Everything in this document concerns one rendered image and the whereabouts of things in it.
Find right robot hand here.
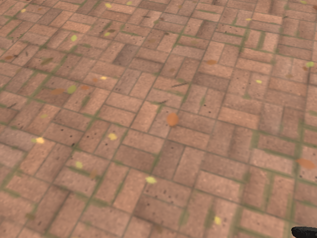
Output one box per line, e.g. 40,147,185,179
291,226,317,238

